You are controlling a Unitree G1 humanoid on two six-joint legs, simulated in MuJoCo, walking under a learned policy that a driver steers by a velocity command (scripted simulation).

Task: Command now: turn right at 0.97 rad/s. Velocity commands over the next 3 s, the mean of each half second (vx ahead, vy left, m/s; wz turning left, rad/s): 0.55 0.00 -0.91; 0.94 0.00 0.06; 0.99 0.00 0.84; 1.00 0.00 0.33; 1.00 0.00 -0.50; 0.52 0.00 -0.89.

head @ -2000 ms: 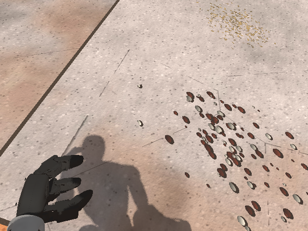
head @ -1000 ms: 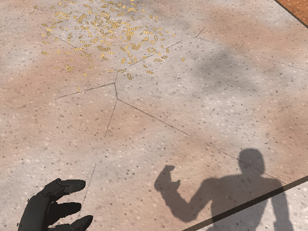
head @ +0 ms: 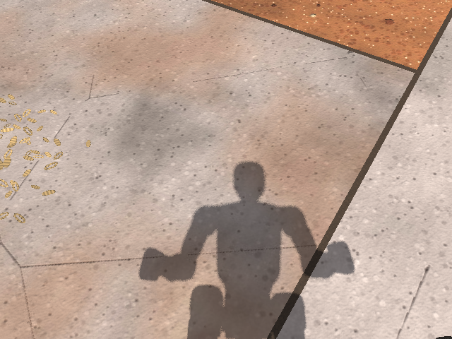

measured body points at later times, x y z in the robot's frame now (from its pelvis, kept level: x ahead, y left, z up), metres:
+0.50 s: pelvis +0.15 +0.00 +0.00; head +0.16 +0.02 +0.45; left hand +0.43 +0.15 -0.08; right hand +0.04 -0.27 -0.10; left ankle +0.11 +0.14 -0.74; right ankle +0.13 -0.18 -0.62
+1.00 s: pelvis +0.46 -0.25 +0.00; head +0.47 -0.25 +0.45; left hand +0.60 -0.01 -0.13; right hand +0.47 -0.56 -0.11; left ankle +0.56 -0.12 -0.63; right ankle +0.38 -0.32 -0.74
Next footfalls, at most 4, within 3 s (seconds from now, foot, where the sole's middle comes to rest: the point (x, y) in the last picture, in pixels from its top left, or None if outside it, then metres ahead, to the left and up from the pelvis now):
0.28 left None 0.15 0.13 -0.77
0.76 right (376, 335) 0.41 -0.34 -0.77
1.24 left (347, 189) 0.89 -0.34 -0.77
1.68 right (372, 99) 1.30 -0.51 -0.77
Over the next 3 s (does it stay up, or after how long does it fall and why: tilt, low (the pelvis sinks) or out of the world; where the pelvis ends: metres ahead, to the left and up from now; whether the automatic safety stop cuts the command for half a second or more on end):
stays up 2.17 -0.30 -0.01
